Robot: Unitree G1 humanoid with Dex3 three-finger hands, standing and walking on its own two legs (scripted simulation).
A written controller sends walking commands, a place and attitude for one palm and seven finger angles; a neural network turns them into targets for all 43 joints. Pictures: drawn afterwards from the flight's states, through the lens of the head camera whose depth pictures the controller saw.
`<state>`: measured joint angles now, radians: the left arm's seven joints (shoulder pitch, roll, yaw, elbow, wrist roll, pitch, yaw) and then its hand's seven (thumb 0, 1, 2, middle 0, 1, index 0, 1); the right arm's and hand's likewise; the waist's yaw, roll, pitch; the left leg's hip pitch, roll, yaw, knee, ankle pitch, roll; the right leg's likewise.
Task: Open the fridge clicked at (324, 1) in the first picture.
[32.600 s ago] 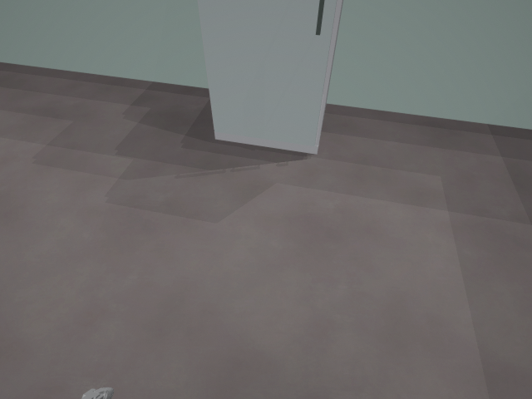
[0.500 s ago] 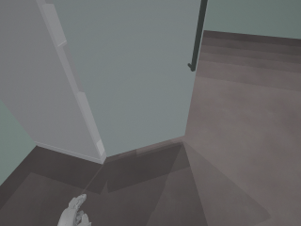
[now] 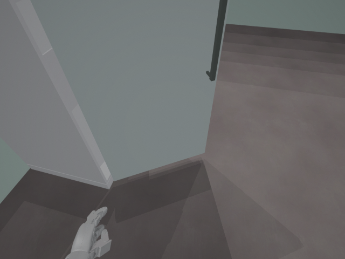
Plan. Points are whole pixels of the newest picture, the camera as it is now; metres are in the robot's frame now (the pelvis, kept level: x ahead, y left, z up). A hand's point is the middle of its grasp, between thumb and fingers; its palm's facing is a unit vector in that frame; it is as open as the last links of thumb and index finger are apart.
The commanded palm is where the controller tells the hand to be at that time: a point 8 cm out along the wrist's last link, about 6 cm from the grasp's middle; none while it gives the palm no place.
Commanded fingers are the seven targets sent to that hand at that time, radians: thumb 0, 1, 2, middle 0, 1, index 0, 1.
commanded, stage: stop stepping back and stand still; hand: right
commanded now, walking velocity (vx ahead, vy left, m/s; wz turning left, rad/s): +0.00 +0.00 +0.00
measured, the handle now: (216, 27) +0.83 -0.14 +0.16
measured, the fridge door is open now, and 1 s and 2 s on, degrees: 55 55 55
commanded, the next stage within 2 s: let the arm hang, fingers relaxed in 0.34 s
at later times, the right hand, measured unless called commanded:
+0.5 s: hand (340, 214) +0.19 -0.29 +0.10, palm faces +0.35 +0.81 -0.47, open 7.4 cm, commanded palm none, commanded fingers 0.00 -0.90 -0.90 0.20 0.30 0.20 0.30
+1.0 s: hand out of the picture -0.05 -0.21 -0.17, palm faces -0.01 +0.97 -0.23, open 7.2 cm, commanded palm none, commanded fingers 0.00 -0.90 -0.90 0.20 0.30 0.20 0.30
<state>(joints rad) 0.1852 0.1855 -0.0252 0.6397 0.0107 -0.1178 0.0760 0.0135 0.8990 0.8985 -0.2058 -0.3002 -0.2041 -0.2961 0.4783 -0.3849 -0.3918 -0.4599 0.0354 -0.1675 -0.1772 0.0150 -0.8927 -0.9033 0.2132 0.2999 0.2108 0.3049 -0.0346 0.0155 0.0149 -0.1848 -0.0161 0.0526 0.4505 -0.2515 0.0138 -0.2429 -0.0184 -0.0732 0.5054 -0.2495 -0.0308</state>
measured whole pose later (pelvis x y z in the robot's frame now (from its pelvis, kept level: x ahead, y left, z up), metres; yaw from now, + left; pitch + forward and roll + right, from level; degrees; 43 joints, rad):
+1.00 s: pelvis -0.02 +0.00 +0.00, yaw -1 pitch +0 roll +1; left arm 0.30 0.21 0.01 1.07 0.02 0.03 0.02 0.01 0.90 0.90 -0.20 -0.30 -0.20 -0.30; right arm 0.31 -0.23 0.01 1.09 -0.02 0.03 -0.01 0.01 -0.94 -0.90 0.21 0.30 0.20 0.30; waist 0.00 0.01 0.07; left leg -0.23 0.00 0.06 0.44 -0.21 0.01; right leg -0.28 0.00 -0.07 0.46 -0.19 -0.04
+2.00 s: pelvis +0.02 +0.00 +0.01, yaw +1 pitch +0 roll +0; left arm 0.23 0.15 -0.01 1.16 0.02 0.00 0.03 0.00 0.90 0.90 -0.20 -0.30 -0.20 -0.30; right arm 0.24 -0.17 0.01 1.16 -0.01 0.00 -0.03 0.00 -0.91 -0.90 0.20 0.30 0.20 0.30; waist 0.00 0.00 0.04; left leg -0.13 0.00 0.04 0.37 -0.23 0.01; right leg -0.16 0.00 -0.09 0.37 -0.21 -0.03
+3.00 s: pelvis +0.02 -0.01 +0.01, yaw +1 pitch -1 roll +0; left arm 0.24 0.15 -0.01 1.17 0.02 -0.01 0.04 0.00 0.90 0.90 -0.20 -0.30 -0.20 -0.30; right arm 0.24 -0.17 0.01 1.16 -0.01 0.00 -0.03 0.00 -0.91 -0.90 0.20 0.30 0.20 0.30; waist 0.00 0.01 0.04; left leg -0.12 0.01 0.03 0.37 -0.24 0.00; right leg -0.14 0.01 -0.10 0.36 -0.21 -0.04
